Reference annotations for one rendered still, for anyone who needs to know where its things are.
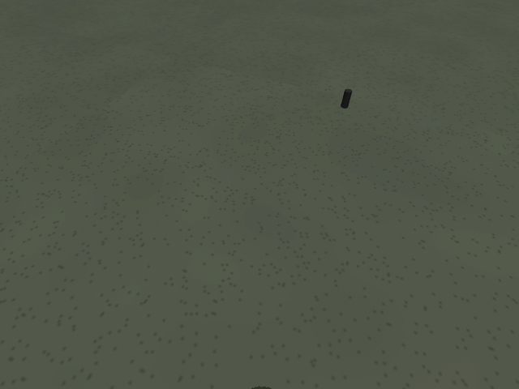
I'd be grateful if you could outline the can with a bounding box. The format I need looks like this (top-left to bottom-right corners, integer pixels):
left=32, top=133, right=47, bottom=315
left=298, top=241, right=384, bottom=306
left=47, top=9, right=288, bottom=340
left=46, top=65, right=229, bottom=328
left=341, top=89, right=352, bottom=109

